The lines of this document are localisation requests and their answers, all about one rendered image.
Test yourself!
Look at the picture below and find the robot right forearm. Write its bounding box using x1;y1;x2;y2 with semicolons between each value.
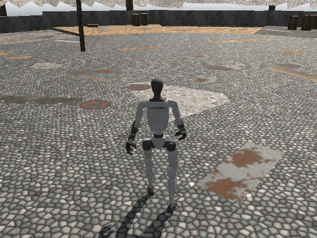
177;118;186;134

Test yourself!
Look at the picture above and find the right robot shin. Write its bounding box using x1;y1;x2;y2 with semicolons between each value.
168;170;177;207

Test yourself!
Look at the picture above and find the robot right upper arm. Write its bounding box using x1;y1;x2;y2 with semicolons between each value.
168;99;182;125

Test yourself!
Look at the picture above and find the robot right foot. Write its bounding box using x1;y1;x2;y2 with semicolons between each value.
167;201;177;213

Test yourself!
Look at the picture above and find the robot left upper arm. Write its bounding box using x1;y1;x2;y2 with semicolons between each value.
134;100;147;128

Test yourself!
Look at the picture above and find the robot left forearm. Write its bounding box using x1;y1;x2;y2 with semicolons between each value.
127;120;138;144

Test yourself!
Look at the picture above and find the robot left hand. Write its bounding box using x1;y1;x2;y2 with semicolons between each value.
126;142;137;155

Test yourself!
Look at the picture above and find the robot right hand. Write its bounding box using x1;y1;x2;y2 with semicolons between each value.
175;131;186;140

